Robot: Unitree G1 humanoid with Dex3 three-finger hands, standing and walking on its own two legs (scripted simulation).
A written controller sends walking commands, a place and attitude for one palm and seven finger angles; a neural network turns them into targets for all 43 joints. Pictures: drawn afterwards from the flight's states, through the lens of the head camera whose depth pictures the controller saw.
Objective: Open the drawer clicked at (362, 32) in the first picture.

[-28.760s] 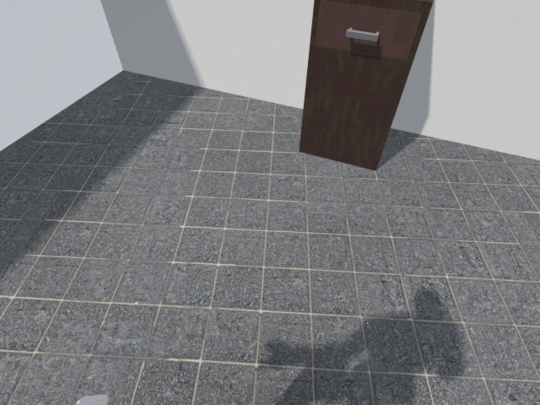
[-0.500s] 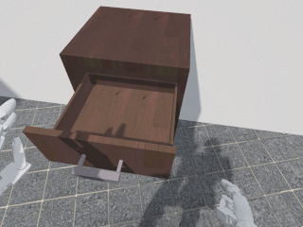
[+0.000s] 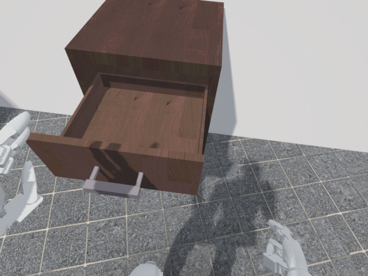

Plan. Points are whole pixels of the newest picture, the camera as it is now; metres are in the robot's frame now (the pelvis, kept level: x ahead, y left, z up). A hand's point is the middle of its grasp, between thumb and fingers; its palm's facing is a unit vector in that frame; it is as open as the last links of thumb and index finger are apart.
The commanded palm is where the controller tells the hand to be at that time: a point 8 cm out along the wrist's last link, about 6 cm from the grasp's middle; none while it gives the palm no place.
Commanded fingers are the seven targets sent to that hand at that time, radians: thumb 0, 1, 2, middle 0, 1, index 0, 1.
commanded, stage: step back with the hand held close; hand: left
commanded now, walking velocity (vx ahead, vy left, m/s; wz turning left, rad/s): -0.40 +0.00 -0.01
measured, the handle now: (115, 181) +0.33 +0.18 -0.04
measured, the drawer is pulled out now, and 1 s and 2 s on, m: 0.30 0.30 0.30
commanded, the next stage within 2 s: stop stepping back and stand still in 0.24 s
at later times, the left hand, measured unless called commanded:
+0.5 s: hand out of the picture +0.08 +0.17 +0.18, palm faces +0.27 -0.83 -0.49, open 7.4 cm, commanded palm +0.02 +0.22 +0.19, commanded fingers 0.00 0.90 0.90 -0.20 -0.30 -0.20 -0.30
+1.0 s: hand out of the picture -0.01 +0.19 +0.18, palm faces +0.44 -0.76 -0.47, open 7.4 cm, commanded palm -0.07 +0.23 +0.19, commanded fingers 0.00 0.90 0.90 -0.20 -0.30 -0.20 -0.30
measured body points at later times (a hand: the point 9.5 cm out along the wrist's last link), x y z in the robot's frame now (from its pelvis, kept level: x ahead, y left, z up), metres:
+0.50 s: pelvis -0.12 -0.05 +0.01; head -0.09 -0.06 +0.46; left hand +0.06 +0.21 +0.21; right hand +0.05 -0.27 -0.09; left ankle -0.09 +0.10 -0.67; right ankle -0.13 -0.13 -0.73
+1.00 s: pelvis -0.19 -0.06 +0.00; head -0.20 -0.07 +0.45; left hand -0.04 +0.23 +0.21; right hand -0.02 -0.28 -0.08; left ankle -0.21 +0.08 -0.72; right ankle -0.13 -0.13 -0.73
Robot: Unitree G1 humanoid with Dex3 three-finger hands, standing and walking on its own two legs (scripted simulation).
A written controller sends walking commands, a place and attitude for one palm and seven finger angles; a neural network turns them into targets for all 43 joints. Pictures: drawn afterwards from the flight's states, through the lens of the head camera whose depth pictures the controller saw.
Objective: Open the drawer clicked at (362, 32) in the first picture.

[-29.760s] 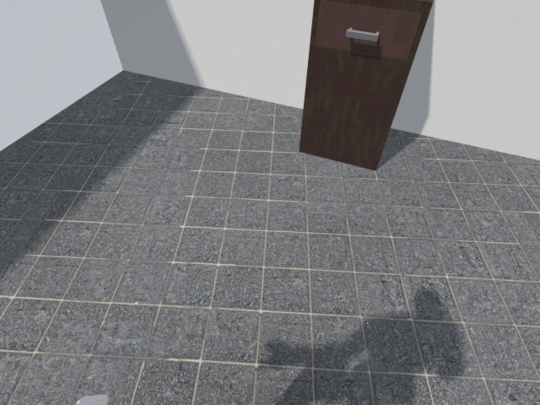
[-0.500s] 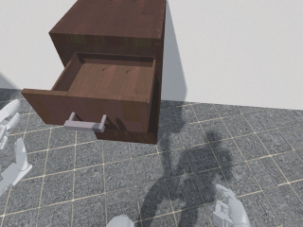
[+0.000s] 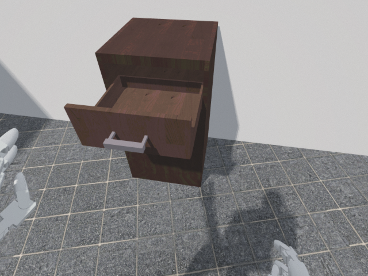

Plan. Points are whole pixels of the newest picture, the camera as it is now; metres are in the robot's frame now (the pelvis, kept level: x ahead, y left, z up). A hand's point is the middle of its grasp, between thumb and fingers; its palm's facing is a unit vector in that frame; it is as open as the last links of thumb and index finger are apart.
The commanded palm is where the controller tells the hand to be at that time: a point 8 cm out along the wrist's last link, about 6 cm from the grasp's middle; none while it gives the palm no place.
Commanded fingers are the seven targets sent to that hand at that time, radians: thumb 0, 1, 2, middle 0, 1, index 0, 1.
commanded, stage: stop stepping back and stand still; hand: left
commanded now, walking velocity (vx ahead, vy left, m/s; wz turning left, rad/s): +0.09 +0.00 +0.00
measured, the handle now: (126, 141) +0.53 +0.22 -0.04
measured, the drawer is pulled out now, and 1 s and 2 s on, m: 0.30 0.30 0.30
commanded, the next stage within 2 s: let the arm hang, fingers relaxed in 0.10 s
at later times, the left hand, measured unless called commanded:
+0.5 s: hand out of the picture +0.08 +0.18 -0.16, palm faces +0.08 -0.98 -0.16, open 7.0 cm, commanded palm none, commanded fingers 0.00 0.90 0.90 -0.20 -0.30 -0.20 -0.30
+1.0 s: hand out of the picture -0.03 +0.17 -0.16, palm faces +0.04 -0.98 -0.18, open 7.4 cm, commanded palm none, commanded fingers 0.00 0.90 0.90 -0.20 -0.30 -0.20 -0.30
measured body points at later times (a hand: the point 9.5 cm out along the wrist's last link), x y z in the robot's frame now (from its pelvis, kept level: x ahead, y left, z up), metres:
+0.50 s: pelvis +0.01 +0.01 +0.00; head +0.02 +0.03 +0.45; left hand +0.08 +0.23 -0.15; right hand +0.07 -0.23 -0.13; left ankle +0.00 +0.12 -0.73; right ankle +0.04 -0.08 -0.73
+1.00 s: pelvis +0.00 +0.01 +0.01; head +0.01 +0.00 +0.46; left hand -0.03 +0.22 -0.15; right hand -0.04 -0.18 -0.16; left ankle +0.00 +0.12 -0.73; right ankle +0.04 -0.08 -0.73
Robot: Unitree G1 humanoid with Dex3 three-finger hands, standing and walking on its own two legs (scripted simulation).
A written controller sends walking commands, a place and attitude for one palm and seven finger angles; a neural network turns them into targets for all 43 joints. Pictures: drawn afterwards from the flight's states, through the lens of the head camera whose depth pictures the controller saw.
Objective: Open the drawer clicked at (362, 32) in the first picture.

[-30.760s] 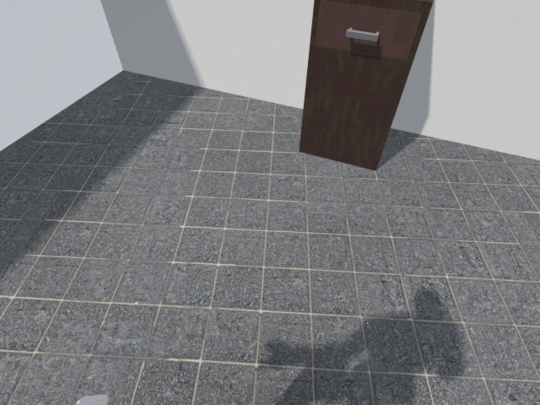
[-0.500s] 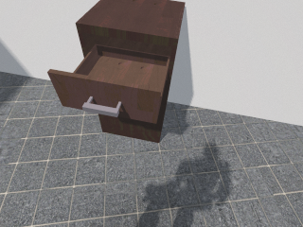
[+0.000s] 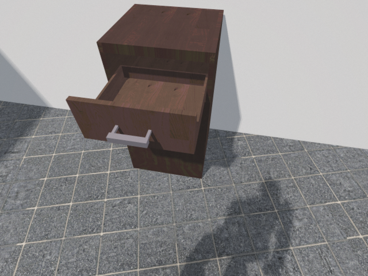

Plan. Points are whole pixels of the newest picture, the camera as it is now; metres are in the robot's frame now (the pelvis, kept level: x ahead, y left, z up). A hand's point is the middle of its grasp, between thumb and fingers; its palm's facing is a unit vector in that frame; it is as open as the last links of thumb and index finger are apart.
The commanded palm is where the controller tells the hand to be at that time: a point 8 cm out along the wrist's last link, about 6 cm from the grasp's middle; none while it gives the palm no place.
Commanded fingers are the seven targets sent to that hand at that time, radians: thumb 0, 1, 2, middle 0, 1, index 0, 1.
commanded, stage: let the arm hang, fingers relaxed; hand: left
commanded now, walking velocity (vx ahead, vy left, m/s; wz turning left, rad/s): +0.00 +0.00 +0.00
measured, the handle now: (130, 135) +0.53 +0.21 -0.05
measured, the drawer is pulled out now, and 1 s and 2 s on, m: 0.30 0.30 0.30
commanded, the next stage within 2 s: look to check the result in 0.30 s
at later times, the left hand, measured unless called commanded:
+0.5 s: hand out of the picture -0.03 +0.16 -0.18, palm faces +0.05 -0.98 -0.17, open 7.4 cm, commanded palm none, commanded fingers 0.00 0.90 0.90 -0.20 -0.30 -0.20 -0.30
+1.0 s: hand out of the picture -0.01 +0.15 -0.18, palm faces +0.05 -0.99 -0.16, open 7.4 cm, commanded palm none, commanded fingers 0.00 0.90 0.90 -0.20 -0.30 -0.20 -0.30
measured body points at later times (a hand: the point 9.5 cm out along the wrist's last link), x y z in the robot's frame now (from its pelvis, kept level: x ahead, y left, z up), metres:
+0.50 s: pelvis +0.00 +0.00 +0.00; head +0.01 +0.00 +0.45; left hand -0.03 +0.21 -0.16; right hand -0.05 -0.19 -0.17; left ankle +0.00 +0.11 -0.74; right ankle +0.04 -0.09 -0.74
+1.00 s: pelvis +0.01 +0.00 +0.00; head +0.02 -0.01 +0.45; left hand -0.01 +0.20 -0.16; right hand -0.02 -0.20 -0.16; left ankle +0.00 +0.11 -0.74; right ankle +0.04 -0.09 -0.74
